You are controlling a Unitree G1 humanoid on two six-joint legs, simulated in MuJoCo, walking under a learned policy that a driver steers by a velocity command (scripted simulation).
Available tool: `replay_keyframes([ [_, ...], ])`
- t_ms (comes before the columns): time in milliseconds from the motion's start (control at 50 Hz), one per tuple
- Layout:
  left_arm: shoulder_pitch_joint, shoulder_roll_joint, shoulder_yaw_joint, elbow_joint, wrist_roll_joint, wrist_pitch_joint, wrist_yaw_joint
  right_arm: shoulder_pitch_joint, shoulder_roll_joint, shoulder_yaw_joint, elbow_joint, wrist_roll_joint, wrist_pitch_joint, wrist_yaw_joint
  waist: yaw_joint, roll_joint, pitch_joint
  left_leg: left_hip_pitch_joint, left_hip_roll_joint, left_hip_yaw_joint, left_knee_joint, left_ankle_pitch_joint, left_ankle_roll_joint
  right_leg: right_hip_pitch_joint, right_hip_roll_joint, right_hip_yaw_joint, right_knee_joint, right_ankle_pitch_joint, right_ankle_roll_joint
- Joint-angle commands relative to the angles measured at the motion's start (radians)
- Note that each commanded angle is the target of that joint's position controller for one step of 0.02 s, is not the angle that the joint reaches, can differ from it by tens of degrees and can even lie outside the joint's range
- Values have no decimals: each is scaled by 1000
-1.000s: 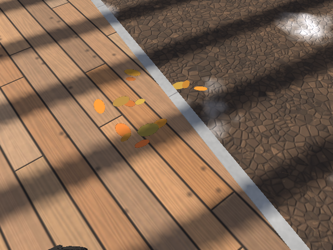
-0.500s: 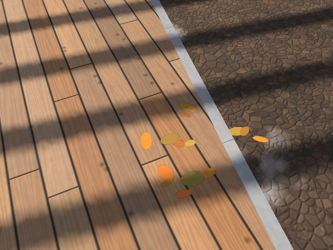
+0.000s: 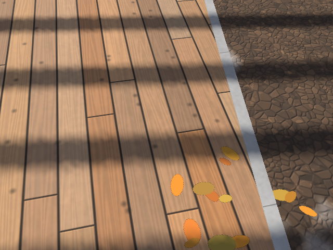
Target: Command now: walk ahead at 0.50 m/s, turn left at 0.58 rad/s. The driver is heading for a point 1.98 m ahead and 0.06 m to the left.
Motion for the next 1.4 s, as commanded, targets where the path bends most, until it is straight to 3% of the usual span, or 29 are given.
replay_keyframes([
  [20,-150,73,9,-114,-8,-26,-3,67,-166,-39,-45,-8,-8,-10,-29,108,-4,39,256,-203,-12,441,115,-1,59,-36,-97,33,-8],
  [80,-87,106,16,-113,-14,-39,2,14,-188,-44,-69,-15,-9,-19,21,125,-13,15,274,-249,52,486,70,166,86,-14,-204,-29,-42],
  [120,111,147,35,-57,-14,-53,19,-41,-202,-46,-84,-12,-16,-12,121,95,-89,-56,220,-232,242,594,26,453,127,-35,-287,-71,-76],
  [140,245,199,51,-37,2,-66,33,-37,-160,-34,-93,-2,-25,-1,179,12,-194,-146,147,-168,473,483,-1,666,12,72,-328,-152,-115],
  [160,339,287,69,-48,27,-62,48,14,-62,-9,-132,28,-28,0,181,-165,-325,-390,26,-42,770,1,-36,911,-265,439,-401,-359,-184],
  [180,283,297,76,-44,12,-46,42,80,-100,-10,-144,6,-20,-3,104,-279,-339,-546,14,1,908,-303,-35,893,-352,760,-500,-405,-256],
  [200,206,191,56,-64,3,-38,38,52,-138,-16,-107,-15,-3,-7,84,-93,-190,-584,96,-6,969,-215,-33,762,-319,638,-495,-488,-250],
  [220,162,121,39,-65,-5,-38,34,-12,-132,-13,-107,-21,2,4,87,1,-91,-568,127,12,936,-137,-40,641,-259,472,-512,-416,-232],
  [240,142,99,31,-59,-3,-40,33,-33,-114,-11,-111,-22,7,14,72,-14,-51,-542,156,24,892,-101,-49,573,-209,343,-537,-300,-205],
  [280,170,99,30,-30,-10,-57,33,-43,-102,-9,-113,-37,29,31,62,-72,-26,-514,180,45,870,-70,-65,517,-158,185,-560,-105,-192],
  [360,217,115,41,1,-23,-83,21,-137,-84,-2,-156,-34,45,50,63,-57,-24,-602,199,57,842,24,-81,554,-168,48,-597,75,-215],
  [560,348,146,46,105,-23,-67,15,-406,-37,38,-232,-39,23,62,119,-58,40,-485,169,184,329,129,-54,629,-155,-130,-589,242,-202],
  [600,363,167,49,128,-24,-54,19,-383,-49,34,-225,-46,15,52,99,-64,21,-416,138,211,274,46,-20,687,-169,-141,-500,447,-196],
  [640,362,166,43,142,-30,-41,22,-163,-71,18,-147,-58,-5,36,-4,-29,-108,-122,79,233,163,75,25,657,-126,-200,-210,625,-168],
  [660,352,132,30,115,-33,-43,22,7,-132,-2,-101,-75,-12,22,-72,35,-228,143,221,74,159,12,66,479,-92,-212,36,369,-146],
  [680,411,15,2,56,-47,-47,4,64,-253,-28,-96,-72,-12,6,-38,291,-348,440,547,-431,86,2,191,88,81,-219,395,-367,-96],
  [700,339,130,35,64,-27,-39,15,71,-251,-37,-96,-23,-2,-4,-70,192,-351,395,558,-537,19,100,217,-8,103,-60,526,-449,-103],
  [740,253,102,29,47,-36,-50,10,-51,-138,-6,-80,-16,-10,-5,4,102,-118,157,455,-245,-3,274,157,-23,22,-22,462,-305,-118],
  [800,325,70,28,101,-15,-11,-2,-123,-60,19,-71,-18,-34,-5,83,116,-56,-43,374,-53,-96,327,79,130,9,-12,357,-246,-100],
  [1080,-67,24,12,-26,-6,-3,-42,34,-93,15,54,-16,-59,-26,12,92,80,118,377,262,-142,537,20,3,49,-130,-100,60,-129],
  [1140,-21,42,20,-28,-4,-2,-36,22,-128,10,65,-21,-47,-37,47,122,25,197,391,312,28,949,-5,116,126,-195,-142,-77,-188],
  [1180,147,78,41,15,1,-8,-25,9,-157,2,64,-26,-30,-42,121,136,-80,182,392,335,313,1084,-12,312,195,-206,-183,-165,-240],
  [1200,305,120,63,61,12,-15,-15,-10,-162,2,50,-21,-26,-41,200,97,-164,46,370,349,553,909,-34,546,180,-140,-258,-140,-283],
  [1220,401,239,100,73,17,-12,3,8,-89,20,-2,-9,-34,-31,211,-65,-276,-264,282,361,912,376,-73,832,-83,225,-279,-191,-383],
  [1240,355,292,112,57,-16,-3,1,-16,-78,17,-57,-5,-43,-15,162,-180,-353,-580,75,196,1174,-285,-110,988,-263,733,-439,-77,-521],
  [1260,323,260,109,63,-38,5,6,-118,-106,16,-72,-20,-52,-10,176,-24,-240,-683,161,69,1169,-188,-99,919,-223,586,-456,-71,-484],
  [1300,231,158,82,64,-35,3,15,-130,-91,21,-75,-12,-65,-8,95,74,-44,-619,235,84,987,-75,-102,643,-142,373,-500,70,-393],
  [1340,184,123,69,57,-41,-10,19,-96,-77,25,-70,-42,-28,-5,40,53,-26,-506,257,85,884,-67,-131,505,-61,255,-527,173,-356],
  [1400,218,157,76,63,-42,-32,13,-121,-58,28,-91,-47,6,4,34,26,-34,-502,251,117,780,-20,-164,457,-15,208,-548,225,-356],
])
